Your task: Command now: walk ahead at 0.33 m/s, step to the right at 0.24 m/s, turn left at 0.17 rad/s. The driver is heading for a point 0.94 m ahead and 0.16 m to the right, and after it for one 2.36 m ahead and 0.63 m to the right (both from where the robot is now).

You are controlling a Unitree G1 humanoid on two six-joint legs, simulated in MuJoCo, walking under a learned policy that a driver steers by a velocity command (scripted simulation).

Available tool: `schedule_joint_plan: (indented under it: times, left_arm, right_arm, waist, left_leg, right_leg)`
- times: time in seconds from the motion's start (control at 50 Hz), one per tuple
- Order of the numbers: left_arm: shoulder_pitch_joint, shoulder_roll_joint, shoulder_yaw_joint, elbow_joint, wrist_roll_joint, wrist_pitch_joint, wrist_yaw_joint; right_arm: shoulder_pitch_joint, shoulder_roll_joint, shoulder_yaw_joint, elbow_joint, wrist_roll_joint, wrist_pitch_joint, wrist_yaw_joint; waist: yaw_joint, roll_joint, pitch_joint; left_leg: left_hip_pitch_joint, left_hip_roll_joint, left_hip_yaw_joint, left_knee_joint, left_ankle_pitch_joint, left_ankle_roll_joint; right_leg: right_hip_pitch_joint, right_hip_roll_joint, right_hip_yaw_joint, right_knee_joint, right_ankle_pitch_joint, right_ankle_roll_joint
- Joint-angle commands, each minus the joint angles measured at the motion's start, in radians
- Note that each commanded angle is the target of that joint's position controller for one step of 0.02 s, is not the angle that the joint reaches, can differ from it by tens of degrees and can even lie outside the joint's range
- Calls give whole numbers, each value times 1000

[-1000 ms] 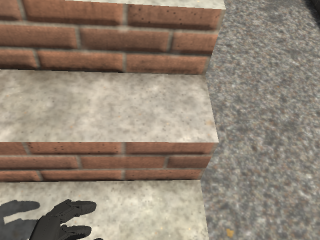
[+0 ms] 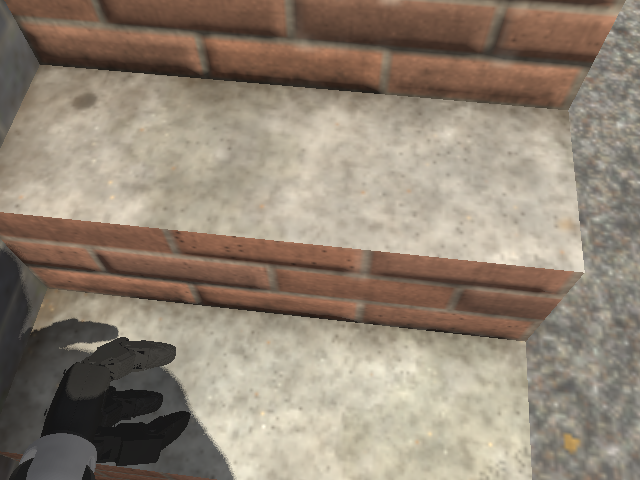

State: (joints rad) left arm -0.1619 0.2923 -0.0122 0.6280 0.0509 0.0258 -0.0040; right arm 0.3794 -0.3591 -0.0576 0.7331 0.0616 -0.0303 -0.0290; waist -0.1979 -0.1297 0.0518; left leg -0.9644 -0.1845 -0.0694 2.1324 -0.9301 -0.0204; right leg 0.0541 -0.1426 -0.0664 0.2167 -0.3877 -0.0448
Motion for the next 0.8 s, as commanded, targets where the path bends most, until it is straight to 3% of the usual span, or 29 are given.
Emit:
schedule_joint_plan:
  times: [0.02, 0.04, 0.06, 0.08, 0.1, 0.12, 0.14, 0.16, 0.18, 0.2, 0.22, 0.24, 0.28, 0.32, 0.38, 0.42, 0.44, 0.46, 0.48, 0.5, 0.52, 0.54, 0.56, 0.6, 0.7, 0.74, 0.76, 0.78, 0.8]
  left_arm:
    - [-93, 186, 81, -11, -43, 27, 14]
    - [-348, 234, 87, -94, -43, 29, 2]
    - [-343, 265, 105, -151, -31, 9, 15]
    - [-200, 288, 102, -129, -10, -20, 27]
    - [-75, 227, 92, -102, -56, -50, 51]
    - [-115, 217, 56, -78, -82, -47, 35]
    - [62, 76, 40, -62, -121, -45, -39]
    - [98, 143, 55, -30, -121, -81, -91]
    - [-27, 95, 47, -89, -103, -100, -108]
    - [-108, -2, 19, -146, -59, -122, -118]
    - [-94, -48, 10, -122, -27, -132, -118]
    - [-141, -19, 21, -122, -15, -129, -107]
    - [-122, -57, 2, -148, -28, -120, -107]
    - [-152, -150, -33, -194, -44, -102, -115]
    - [-54, -203, -75, -211, -26, -72, -133]
    - [-42, -163, -68, -223, 3, -33, -93]
    - [18, -65, -22, -214, 7, -35, -80]
    - [2, -9, -3, -217, 7, -49, -70]
    - [146, 40, 29, -98, 4, -43, -65]
    - [141, 20, 26, -7, -14, 0, -47]
    - [140, -19, 1, 39, -21, 28, -27]
    - [138, -31, -21, 47, -23, 17, 1]
    - [273, 31, 15, 114, 24, -11, 23]
    - [273, 128, 58, 114, -14, -27, 27]
    - [170, 99, 51, 162, -18, -98, 7]
    - [133, 108, 38, 158, -16, -91, 16]
    - [97, 117, 32, 137, -34, -79, 26]
    - [243, 149, 39, 149, -61, -69, 44]
    - [308, 216, 58, 123, -45, -98, 32]
  right_arm:
    - [140, 80, 69, -93, -37, -6, 43]
    - [304, 39, 63, -73, -69, 14, 37]
    - [490, -46, 37, 7, -135, 37, 29]
    - [572, -126, 7, 40, -174, 62, -21]
    - [628, -153, -5, 97, -152, 66, -22]
    - [601, -118, -12, 112, -197, 58, -34]
    - [361, -68, 40, 112, -255, 32, -30]
    - [232, -29, 50, 41, -205, 18, -43]
    - [231, -49, 35, 82, -145, 0, -47]
    - [199, -37, 35, 143, -118, -26, -45]
    - [188, 20, 33, 191, -108, -56, -37]
    - [273, 27, 18, 247, -98, -73, -37]
    - [325, 138, 47, 254, -104, -57, -38]
    - [346, 164, 63, 228, -98, -19, -49]
    - [81, 142, 59, 117, -80, 46, -74]
    - [131, -17, 18, 100, -73, 55, -98]
    - [55, -26, 25, 81, -77, 63, -100]
    - [80, -41, 5, 71, -68, 74, -97]
    - [-31, -44, -5, -11, -67, 76, -86]
    - [32, -53, -19, -73, -66, 66, -75]
    - [88, 48, -10, -65, -86, 60, -45]
    - [29, 166, 19, -53, -91, 25, -20]
    - [47, 227, 31, -64, -52, -10, -7]
    - [38, 136, 47, -77, -53, -26, -3]
    - [-173, 140, 100, -99, -63, 5, 0]
    - [-275, 120, 127, -160, -74, 11, 13]
    - [-169, 106, 137, -115, -80, 23, 13]
    - [-28, -1, 118, -62, -111, 37, 4]
    - [91, -96, 97, -25, -140, 28, -4]
  waist:
    - [-43, -27, -304]
    - [-189, -68, -329]
    - [-212, -126, -410]
    - [-212, -195, -446]
    - [-185, -42, -428]
    - [-213, 217, -344]
    - [95, 617, -425]
    - [86, 378, -549]
    - [49, 229, -308]
    - [69, 93, -72]
    - [95, -2, 14]
    - [36, 53, 21]
    - [65, 68, -50]
    - [93, 103, -78]
    - [248, 138, -68]
    - [224, 287, -103]
    - [316, 226, -141]
    - [291, 260, -130]
    - [309, 142, -207]
    - [178, 71, -201]
    - [117, -146, -97]
    - [135, -69, -18]
    - [123, 5, -117]
    - [120, 186, -175]
    - [165, 96, -44]
    - [140, 98, -67]
    - [83, 54, -149]
    - [60, -46, -269]
    - [31, -6, -276]
  left_leg:
    - [-122, 77, 340, -35, 76, -74]
    - [287, 88, 359, -424, 209, -86]
    - [762, 11, 440, -569, 451, -87]
    - [908, -52, 517, -774, 190, -55]
    - [1063, -103, 526, -940, 377, -30]
    - [938, 63, 87, -1427, 527, 88]
    - [879, 243, -716, -1752, 652, 278]
    - [835, 324, -965, -1812, 236, 359]
    - [665, 366, -907, -1858, 102, 363]
    - [565, 360, -779, -1806, 204, 339]
    - [621, 299, -570, -1680, 409, 276]
    - [802, 262, -449, -1596, 737, 254]
    - [1001, 272, -291, -1567, 1025, 262]
    - [1071, 322, -278, -1675, 1144, 251]
    - [622, 320, -92, -1871, 1208, 172]
    - [589, 379, -75, -1961, 1574, 194]
    - [885, 346, -12, -1788, 1876, 178]
    - [1049, 330, -76, -1635, 2044, 130]
    - [1146, 303, -82, -1460, 1987, 82]
    - [1053, 258, -119, -1206, 1399, 49]
    - [553, 129, -93, -737, 348, -2]
    - [140, 1, -149, -130, 194, 43]
    - [-239, -9, -121, 89, 175, 56]
    - [-416, 138, -21, 15, 335, 14]
    - [-367, 220, 34, 48, 456, -52]
    - [-59, 255, 144, -373, 543, -4]
    - [364, 196, 265, -629, 577, 26]
    - [781, -7, 462, -846, 349, 43]
    - [1109, 53, 372, -1092, 321, 82]
  right_leg:
    - [185, -55, -222, 151, 1724, -23]
    - [-129, 53, -289, 102, 1769, -10]
    - [-319, 79, -266, 67, 2009, 17]
    - [-179, 37, -200, 117, 2559, 33]
    - [-210, -9, -171, 296, 2614, 7]
    - [-137, 10, -13, 873, 1831, -3]
    - [-335, 353, 197, 1384, 426, 80]
    - [-385, 349, 393, 1642, 320, 93]
    - [-540, 333, 346, 1723, 193, 113]
    - [-672, 311, 336, 1755, 129, 110]
    - [-714, 297, 319, 1637, 97, 94]
    - [-790, 311, 262, 1650, -29, 138]
    - [-926, 324, 215, 1717, 17, 150]
    - [-1016, 261, 150, 1638, -27, 116]
    - [-577, 177, 54, 1093, -54, 35]
    - [-382, 212, 48, 864, -156, 17]
    - [-502, 186, 108, 724, -174, -19]
    - [-540, 163, 119, 332, -139, -64]
    - [-390, 141, 66, -61, 494, -50]
    - [-314, 117, 73, -236, 608, -55]
    - [-84, 2, 148, -195, 742, -80]
    - [-38, -68, 71, 29, 1213, -23]
    - [209, -191, 126, 302, 1712, -47]
    - [312, -166, 155, 243, 1246, -65]
    - [13, -122, 105, 26, 1124, -97]
    - [-228, -28, -43, -70, 1230, -16]
    - [-434, 55, -153, -93, 1528, 11]
    - [-485, 169, -186, -21, 2123, 71]
    - [-591, 171, -54, 185, 2301, 149]
